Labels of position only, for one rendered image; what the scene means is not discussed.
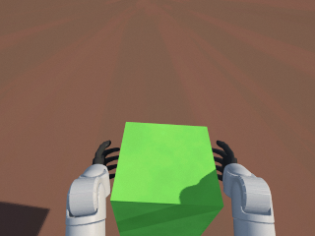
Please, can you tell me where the robot right hand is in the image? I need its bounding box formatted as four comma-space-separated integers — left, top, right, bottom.
212, 140, 237, 181

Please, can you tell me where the right robot forearm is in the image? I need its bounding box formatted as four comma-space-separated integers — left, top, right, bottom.
222, 163, 276, 236

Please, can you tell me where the carton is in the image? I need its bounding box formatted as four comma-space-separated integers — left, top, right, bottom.
110, 122, 224, 236

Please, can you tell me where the robot left hand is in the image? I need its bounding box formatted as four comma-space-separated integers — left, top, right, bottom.
92, 140, 120, 180

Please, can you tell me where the left robot forearm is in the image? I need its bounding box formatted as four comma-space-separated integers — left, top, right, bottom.
65, 164, 111, 236

